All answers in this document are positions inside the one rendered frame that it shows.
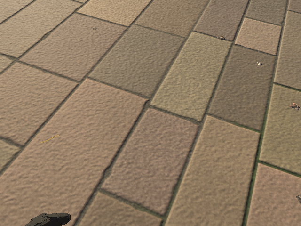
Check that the left robot hand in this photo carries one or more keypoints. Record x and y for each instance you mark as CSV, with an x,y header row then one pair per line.
x,y
55,219

